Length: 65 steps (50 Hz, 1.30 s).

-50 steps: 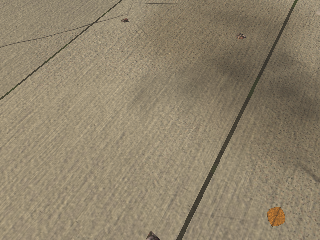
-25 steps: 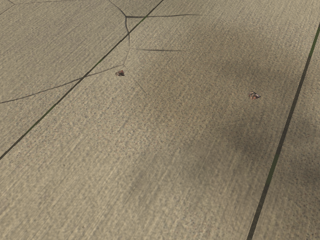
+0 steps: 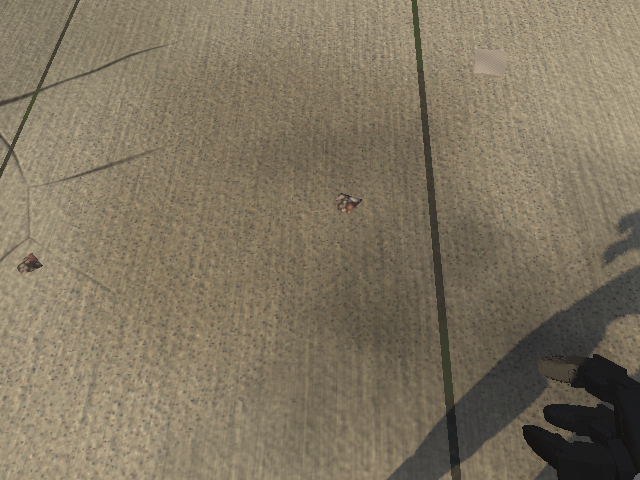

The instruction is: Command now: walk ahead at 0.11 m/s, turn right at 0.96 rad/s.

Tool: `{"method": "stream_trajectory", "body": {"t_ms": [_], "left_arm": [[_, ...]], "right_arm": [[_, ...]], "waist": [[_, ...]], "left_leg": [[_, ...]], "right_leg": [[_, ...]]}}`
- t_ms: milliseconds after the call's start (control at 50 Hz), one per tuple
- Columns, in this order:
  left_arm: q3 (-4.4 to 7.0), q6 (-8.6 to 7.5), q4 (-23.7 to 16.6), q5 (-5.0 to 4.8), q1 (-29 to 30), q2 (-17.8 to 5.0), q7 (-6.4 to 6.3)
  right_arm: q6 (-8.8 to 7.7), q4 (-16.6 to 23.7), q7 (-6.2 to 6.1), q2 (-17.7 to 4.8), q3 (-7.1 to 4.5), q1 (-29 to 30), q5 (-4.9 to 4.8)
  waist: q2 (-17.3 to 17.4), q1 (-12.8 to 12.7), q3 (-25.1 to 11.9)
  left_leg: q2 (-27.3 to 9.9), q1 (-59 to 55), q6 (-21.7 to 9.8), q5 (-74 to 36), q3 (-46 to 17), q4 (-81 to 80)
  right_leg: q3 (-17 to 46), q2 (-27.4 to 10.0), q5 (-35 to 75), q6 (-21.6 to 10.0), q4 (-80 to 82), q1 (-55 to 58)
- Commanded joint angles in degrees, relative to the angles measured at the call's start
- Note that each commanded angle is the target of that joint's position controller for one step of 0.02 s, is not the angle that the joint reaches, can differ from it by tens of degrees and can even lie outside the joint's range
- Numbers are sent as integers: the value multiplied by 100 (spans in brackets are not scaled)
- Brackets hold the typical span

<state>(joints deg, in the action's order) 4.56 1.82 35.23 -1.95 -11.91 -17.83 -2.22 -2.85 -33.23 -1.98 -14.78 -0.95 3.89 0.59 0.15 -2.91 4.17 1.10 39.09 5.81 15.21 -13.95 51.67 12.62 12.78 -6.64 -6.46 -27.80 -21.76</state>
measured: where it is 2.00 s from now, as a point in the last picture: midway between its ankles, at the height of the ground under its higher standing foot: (347, 424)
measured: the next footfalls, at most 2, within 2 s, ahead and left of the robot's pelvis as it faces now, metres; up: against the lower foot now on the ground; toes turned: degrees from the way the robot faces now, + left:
left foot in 0.16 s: +0.23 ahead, +0.15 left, +0.00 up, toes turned -22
right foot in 0.58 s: +0.05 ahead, -0.07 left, +0.00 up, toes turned -26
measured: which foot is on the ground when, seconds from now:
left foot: up 0.00-0.14, down 0.16-0.58, up 0.60-0.96, down 0.98-1.00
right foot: down 0.00-0.16, up 0.18-0.56, down 0.58-1.00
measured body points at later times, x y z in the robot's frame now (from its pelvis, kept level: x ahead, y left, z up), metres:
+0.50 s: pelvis +0.08 +0.07 +0.00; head +0.11 +0.05 +0.45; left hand +0.35 +0.24 -0.08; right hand +0.09 -0.24 -0.10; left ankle +0.19 +0.16 -0.73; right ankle +0.02 -0.06 -0.69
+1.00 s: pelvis +0.08 +0.08 -0.01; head +0.12 +0.09 +0.44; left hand +0.28 +0.32 -0.12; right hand +0.19 -0.23 -0.09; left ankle +0.10 +0.18 -0.74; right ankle +0.02 -0.05 -0.73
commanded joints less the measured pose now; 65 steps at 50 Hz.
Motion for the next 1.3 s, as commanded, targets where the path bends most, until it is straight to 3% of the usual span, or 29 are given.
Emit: {"method": "stream_trajectory", "body": {"t_ms": [20,80,140,180,200,220,240,280,380,480,520,560,580,600,620,640,680,740,840,920,960,980,1000,1020,1040,1080,1120,1180,1300], "left_arm": [[310,101,-542,-30,190,-905,-164],[288,123,-626,37,164,-734,-130],[263,111,-784,21,447,-644,-57],[74,105,-765,109,-120,-96,-9],[212,42,-907,73,-437,-680,95],[331,43,-710,46,-369,-1156,127],[376,96,-571,13,-251,-1243,121],[289,200,-524,49,-306,-960,77],[117,146,-729,17,181,-533,66],[-36,65,-585,164,97,-238,132],[-45,62,-346,207,-231,-185,171],[-74,62,-63,272,-650,-90,202],[5,82,-102,313,-811,-547,152],[121,121,-186,451,-228,-1037,109],[174,44,-298,558,-170,-1005,90],[151,-41,-267,570,38,-906,67],[33,-163,-321,382,596,-488,-12],[-50,-177,-284,328,698,-171,-123],[137,-101,-107,298,424,-517,-164],[273,-153,-4,145,502,-760,-25],[296,-168,75,36,591,-718,36],[284,-176,235,48,278,-563,87],[237,-199,96,227,307,-350,111],[106,-239,-420,375,996,-102,68],[189,-254,-369,323,1317,-420,53],[203,-271,-244,228,1211,-385,-27],[267,-293,-121,309,852,-531,-20],[242,-455,-62,176,862,-464,174],[67,-709,87,122,1001,-285,332]], "right_arm": [[35,162,-7,-501,-220,-277,-43],[-26,176,20,-586,-290,-65,-38],[-129,-33,83,-717,-424,-506,-73],[-11,81,28,-1026,-478,-706,70],[22,11,40,-1046,-515,-948,244],[46,176,13,-742,-475,-628,176],[117,222,-38,-501,-417,-464,120],[245,266,-129,-622,-396,-321,39],[317,-7,-197,-819,-487,-867,130],[358,-211,-13,-1021,-538,-958,-38],[351,-332,79,-902,-460,-995,-149],[296,-567,194,-487,-287,-1342,-243],[240,-543,299,-211,-188,-1569,-76],[178,-303,308,-240,-220,-1436,-76],[200,-249,225,-914,-407,-981,-148],[273,-291,161,-1106,-537,-1012,-252],[498,-564,4,-1003,-610,-1591,-219],[615,-437,-42,-765,-590,-1643,-213],[607,97,251,-351,-380,-1170,-170],[674,234,382,-606,-480,-1378,-191],[723,178,369,-634,-555,-1670,-209],[712,80,283,-834,-663,-1989,-184],[667,104,158,-1645,-911,-2402,-164],[534,258,181,-2082,-942,-2344,48],[389,289,255,-1735,-854,-2333,74],[303,268,160,-1440,-747,-1766,-121],[375,365,49,-1184,-648,-1404,-253],[289,386,27,-1245,-628,-1593,-222],[46,108,83,-1147,-497,-1988,-132]], "waist": [[-471,232,-1561],[-825,137,-1244],[-856,376,-1148],[802,114,-1387],[1819,-128,-1802],[1360,1,-1397],[895,87,-1095],[479,62,-805],[787,396,-1014],[887,405,-1235],[938,268,-1147],[746,102,-1114],[-291,239,-1273],[-1633,389,-1030],[-1285,-56,-837],[-1235,51,-563],[-1254,307,-426],[-874,375,-472],[-865,71,-786],[-941,186,-824],[-779,417,-849],[-307,506,-937],[1237,594,-995],[2276,638,-1355],[1165,946,-1628],[423,503,-1069],[500,241,-1187],[717,329,-995],[1051,655,-712]], "left_leg": [[444,-908,33,-649,461,-736],[431,-1010,-42,-561,232,-1435],[226,-2258,-303,-1327,292,-2965],[-1748,-4046,-1359,-3253,-1310,-2960],[-2692,-3862,-2206,-2876,-2629,-3240],[-2368,-3530,-2235,-2165,-2133,-3256],[-1821,-3202,-1917,-1362,-1244,-3217],[-1404,-2629,-1655,-1154,-404,-3316],[-1492,-3194,-1857,-1577,480,-3500],[-1498,-2711,-1988,-1392,745,-3452],[-1494,-2538,-1924,-1204,652,-3266],[-1134,-1683,-1335,-736,860,-2883],[-618,-1038,-753,588,1261,-1865],[-219,-512,-435,1751,1619,-1291],[-315,-753,-324,1725,1366,-144],[-190,-472,-310,1620,1334,788],[-219,-125,-172,1207,1128,1772],[-335,84,17,557,1257,1954],[-608,-466,-40,608,1601,143],[-476,-1194,-398,663,1960,-788],[-268,-1927,-666,29,2137,-1746],[-110,-2660,-898,-738,1915,-2322],[-1141,-3884,-1468,-3394,193,-2669],[-2241,-4257,-2799,-3940,-2058,-2943],[-2269,-4290,-2861,-3170,-1766,-3158],[-1628,-3700,-2178,-2242,-921,-3123],[-1219,-3167,-1911,-856,-649,-3303],[-1122,-2991,-1959,2005,-1204,-3936],[-1229,-2933,-1804,1446,-627,-3893]], "right_leg": [[1377,-1133,2169,-202,182,798],[1926,-1193,1391,-212,34,955],[2068,-923,243,2,-547,608],[507,108,-3414,492,-2772,-1156],[216,-308,-3352,781,-3882,-1512],[-66,-736,-2796,1014,-4434,-1654],[-178,-896,-2270,1097,-4687,-1713],[-582,-1054,-1706,1157,-5084,-1666],[-1072,-1595,-1390,1232,-4098,-1761],[-1270,-1413,-1844,967,-2247,-206],[-1332,-1286,-1505,771,-1011,442],[-1276,-1242,-461,490,656,1991],[-8,-2390,130,214,753,2671],[569,-3527,501,-626,763,1616],[510,-3482,42,-959,1030,895],[270,-3310,166,-877,1098,769],[-377,-3035,523,-537,1065,852],[-985,-2937,768,-413,972,1152],[-1343,-3233,1185,-510,697,1699],[-1538,-3473,1591,-381,386,1598],[-1900,-3367,1337,7,-198,1344],[-2225,-3028,833,353,-937,954],[-2673,-2336,-904,924,-2798,-618],[-1812,-1325,-3372,1260,-4213,-2255],[-971,-1417,-3307,1171,-4780,-2424],[-732,-1550,-2250,960,-4407,-2419],[-763,-1517,-1411,937,-3896,-1894],[-795,-1293,-882,950,-2873,-1825],[-1139,-1472,-99,964,-1339,-1283]]}}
